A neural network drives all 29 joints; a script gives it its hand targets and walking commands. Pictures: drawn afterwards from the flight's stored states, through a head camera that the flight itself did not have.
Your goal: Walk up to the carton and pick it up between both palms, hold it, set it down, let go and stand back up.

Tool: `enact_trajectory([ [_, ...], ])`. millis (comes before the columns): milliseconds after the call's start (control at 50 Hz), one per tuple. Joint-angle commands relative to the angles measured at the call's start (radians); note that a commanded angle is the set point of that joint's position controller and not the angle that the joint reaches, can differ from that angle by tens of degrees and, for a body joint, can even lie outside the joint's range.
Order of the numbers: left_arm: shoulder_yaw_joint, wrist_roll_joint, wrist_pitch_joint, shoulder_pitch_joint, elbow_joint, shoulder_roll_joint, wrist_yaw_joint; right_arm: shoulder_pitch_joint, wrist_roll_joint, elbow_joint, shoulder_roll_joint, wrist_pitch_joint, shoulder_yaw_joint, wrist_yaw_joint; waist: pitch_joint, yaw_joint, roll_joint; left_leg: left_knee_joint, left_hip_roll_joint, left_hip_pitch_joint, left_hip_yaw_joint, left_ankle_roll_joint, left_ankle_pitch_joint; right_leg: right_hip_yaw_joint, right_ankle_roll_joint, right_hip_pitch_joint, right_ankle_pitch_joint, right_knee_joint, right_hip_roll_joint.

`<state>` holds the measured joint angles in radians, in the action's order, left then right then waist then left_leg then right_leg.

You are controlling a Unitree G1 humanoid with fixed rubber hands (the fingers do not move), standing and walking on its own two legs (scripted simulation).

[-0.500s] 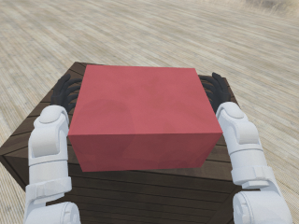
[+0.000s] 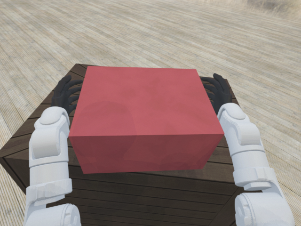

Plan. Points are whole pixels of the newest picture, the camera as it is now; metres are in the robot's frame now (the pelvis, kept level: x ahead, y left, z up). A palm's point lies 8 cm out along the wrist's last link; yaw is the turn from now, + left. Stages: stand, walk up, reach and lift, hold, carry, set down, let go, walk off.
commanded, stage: hold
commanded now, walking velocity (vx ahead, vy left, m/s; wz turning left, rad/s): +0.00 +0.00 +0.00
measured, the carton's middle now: (144, 117) +0.36 +0.01 +0.15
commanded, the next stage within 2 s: none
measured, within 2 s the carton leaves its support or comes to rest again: neither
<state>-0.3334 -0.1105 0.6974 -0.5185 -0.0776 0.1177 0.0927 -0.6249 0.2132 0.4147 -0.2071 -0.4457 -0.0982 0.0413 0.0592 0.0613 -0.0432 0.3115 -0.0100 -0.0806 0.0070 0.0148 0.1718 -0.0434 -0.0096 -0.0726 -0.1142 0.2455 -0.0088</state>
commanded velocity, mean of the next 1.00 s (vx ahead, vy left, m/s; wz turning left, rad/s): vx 0.00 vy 0.00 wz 0.00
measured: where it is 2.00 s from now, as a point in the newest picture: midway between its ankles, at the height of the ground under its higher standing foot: outside the picture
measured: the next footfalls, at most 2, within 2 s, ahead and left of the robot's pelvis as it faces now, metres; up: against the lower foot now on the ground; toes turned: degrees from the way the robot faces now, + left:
none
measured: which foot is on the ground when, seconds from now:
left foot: down 0.00-1.00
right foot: down 0.00-1.00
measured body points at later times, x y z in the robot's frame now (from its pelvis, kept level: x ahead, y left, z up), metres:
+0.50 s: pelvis +0.00 +0.00 +0.00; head -0.04 +0.02 +0.45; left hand +0.37 +0.21 +0.19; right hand +0.37 -0.20 +0.20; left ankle +0.00 +0.10 -0.75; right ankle +0.02 -0.11 -0.75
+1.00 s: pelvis +0.00 +0.00 +0.00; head -0.04 +0.02 +0.45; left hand +0.37 +0.21 +0.19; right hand +0.37 -0.20 +0.20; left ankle +0.00 +0.10 -0.75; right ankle +0.02 -0.11 -0.75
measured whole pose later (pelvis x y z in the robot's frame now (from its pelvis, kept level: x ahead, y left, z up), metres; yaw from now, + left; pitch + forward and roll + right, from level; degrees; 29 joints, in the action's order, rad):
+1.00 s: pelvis +0.00 +0.00 +0.00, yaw +0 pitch -3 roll -1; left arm -0.33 -0.11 0.69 -0.52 -0.09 0.12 0.09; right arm -0.62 0.21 0.42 -0.21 -0.44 -0.09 0.04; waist 0.06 0.07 -0.04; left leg 0.31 -0.01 -0.08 0.01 0.02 0.17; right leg -0.04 -0.01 -0.08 -0.12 0.25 -0.01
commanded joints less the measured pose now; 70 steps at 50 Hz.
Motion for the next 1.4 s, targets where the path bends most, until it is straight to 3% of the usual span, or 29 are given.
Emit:
enact_trajectory([
  [0, 0.402, 0.118, -0.031, -0.555, 0.129, -0.361, 0.127, -0.624, 0.091, -0.283, 0.408, 0.045, 0.296, -0.131, 0.304, 0.005, 0.057, -0.050, -0.026, -0.027, -0.010, -0.044, -0.192, 0.023, 0.000, 0.199, 0.198, 0.016, -0.018],
  [40, 0.415, 0.123, -0.030, -0.551, 0.147, -0.371, 0.126, -0.611, 0.091, -0.292, 0.414, 0.046, 0.304, -0.131, 0.309, 0.010, 0.060, -0.045, -0.026, -0.022, -0.009, -0.047, -0.198, 0.022, -0.002, 0.206, 0.198, 0.014, -0.022],
  [60, 0.393, 0.118, -0.032, -0.584, 0.095, -0.351, 0.127, -0.650, 0.076, -0.265, 0.395, 0.046, 0.275, -0.133, 0.280, 0.012, 0.066, -0.053, -0.030, -0.042, -0.009, -0.043, -0.140, 0.023, -0.003, 0.183, 0.152, 0.010, -0.014],
  [80, 0.418, 0.126, -0.035, -0.566, 0.142, -0.377, 0.125, -0.628, 0.084, -0.292, 0.419, 0.052, 0.293, -0.134, 0.315, 0.015, 0.071, -0.050, -0.025, -0.022, -0.008, -0.046, -0.176, 0.020, -0.004, 0.190, 0.175, 0.017, -0.020],
  [180, 0.401, 0.133, -0.049, -0.624, 0.097, -0.367, 0.117, -0.687, 0.068, -0.265, 0.403, 0.055, 0.276, -0.147, 0.313, 0.002, 0.060, -0.054, -0.022, -0.036, -0.006, -0.043, -0.140, 0.017, -0.007, 0.149, 0.116, 0.012, -0.019],
  [260, 0.404, 0.123, -0.037, -0.553, 0.103, -0.370, 0.123, -0.632, 0.080, -0.275, 0.407, 0.054, 0.296, -0.139, 0.327, 0.005, 0.055, -0.044, -0.025, -0.013, -0.009, -0.041, -0.204, 0.022, -0.002, 0.198, 0.194, 0.018, -0.021],
  [420, 0.399, 0.121, -0.040, -0.555, 0.113, -0.373, 0.123, -0.640, 0.094, -0.289, 0.422, 0.061, 0.310, -0.140, 0.326, -0.007, 0.044, -0.040, -0.031, -0.010, -0.014, -0.043, -0.219, 0.021, 0.003, 0.198, 0.212, 0.019, -0.023],
  [440, 0.410, 0.126, -0.042, -0.560, 0.139, -0.373, 0.123, -0.635, 0.098, -0.296, 0.420, 0.063, 0.313, -0.137, 0.345, 0.006, 0.053, -0.032, -0.029, -0.001, -0.009, -0.046, -0.241, 0.021, 0.002, 0.211, 0.238, 0.025, -0.023],
  [520, 0.422, 0.130, -0.042, -0.551, 0.150, -0.375, 0.118, -0.622, 0.100, -0.305, 0.409, 0.062, 0.311, -0.136, 0.341, 0.010, 0.063, -0.030, -0.025, 0.009, -0.005, -0.051, -0.253, 0.019, -0.003, 0.202, 0.237, 0.026, -0.030],
  [600, 0.387, 0.115, -0.039, -0.582, 0.081, -0.368, 0.120, -0.660, 0.074, -0.257, 0.407, 0.056, 0.284, -0.145, 0.279, 0.001, 0.055, -0.063, -0.025, -0.044, -0.012, -0.037, -0.134, 0.023, -0.002, 0.164, 0.138, 0.009, -0.014],
  [740, 0.409, 0.132, -0.039, -0.571, 0.117, -0.364, 0.127, -0.640, 0.091, -0.282, 0.405, 0.055, 0.298, -0.135, 0.334, 0.012, 0.063, -0.035, -0.028, -0.013, -0.004, -0.045, -0.226, 0.022, 0.001, 0.209, 0.234, 0.026, -0.019],
  [800, 0.404, 0.129, -0.048, -0.594, 0.115, -0.365, 0.121, -0.656, 0.082, -0.279, 0.392, 0.056, 0.288, -0.136, 0.326, 0.013, 0.065, -0.041, -0.025, -0.013, -0.003, -0.052, -0.212, 0.017, -0.003, 0.180, 0.193, 0.023, -0.024],
  [880, 0.396, 0.122, -0.041, -0.548, 0.121, -0.359, 0.128, -0.624, 0.094, -0.292, 0.415, 0.053, 0.317, -0.133, 0.334, 0.003, 0.037, -0.043, -0.031, -0.029, -0.009, -0.038, -0.202, 0.021, 0.006, 0.222, 0.232, 0.026, -0.019],
  [980, 0.411, 0.130, -0.040, -0.560, 0.153, -0.368, 0.120, -0.630, 0.108, -0.312, 0.400, 0.051, 0.318, -0.132, 0.335, 0.002, 0.060, -0.034, -0.025, 0.002, -0.005, -0.052, -0.257, 0.015, 0.000, 0.196, 0.233, 0.023, -0.030],
  [1000, 0.389, 0.124, -0.042, -0.594, 0.114, -0.342, 0.119, -0.655, 0.093, -0.270, 0.381, 0.049, 0.287, -0.137, 0.295, 0.007, 0.068, -0.045, -0.023, -0.017, -0.004, -0.049, -0.193, 0.013, -0.005, 0.168, 0.168, 0.019, -0.023],
  [1020, 0.411, 0.127, -0.041, -0.561, 0.162, -0.370, 0.117, -0.625, 0.102, -0.304, 0.412, 0.053, 0.319, -0.137, 0.325, 0.002, 0.058, -0.038, -0.021, -0.005, -0.006, -0.049, -0.229, 0.015, -0.003, 0.194, 0.203, 0.021, -0.027],
  [1240, 0.394, 0.124, -0.038, -0.583, 0.085, -0.366, 0.124, -0.653, 0.071, -0.265, 0.395, 0.052, 0.278, -0.143, 0.305, 0.010, 0.059, -0.053, -0.023, -0.023, -0.008, -0.042, -0.171, 0.020, -0.004, 0.175, 0.160, 0.017, -0.018],
  [1300, 0.409, 0.118, -0.041, -0.566, 0.118, -0.372, 0.123, -0.623, 0.078, -0.270, 0.403, 0.055, 0.291, -0.138, 0.320, 0.016, 0.066, -0.041, -0.024, -0.010, -0.008, -0.050, -0.234, 0.020, -0.001, 0.194, 0.213, 0.020, -0.022],
  [1380, 0.384, 0.118, -0.039, -0.582, 0.109, -0.347, 0.130, -0.644, 0.085, -0.262, 0.389, 0.051, 0.286, -0.133, 0.315, 0.012, 0.068, -0.042, -0.025, -0.025, -0.006, -0.045, -0.192, 0.017, 0.001, 0.205, 0.198, 0.023, -0.016],
])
